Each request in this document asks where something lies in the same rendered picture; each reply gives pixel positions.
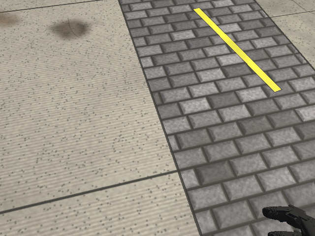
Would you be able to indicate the robot right hand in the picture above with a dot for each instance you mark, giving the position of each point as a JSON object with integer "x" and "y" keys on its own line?
{"x": 293, "y": 216}

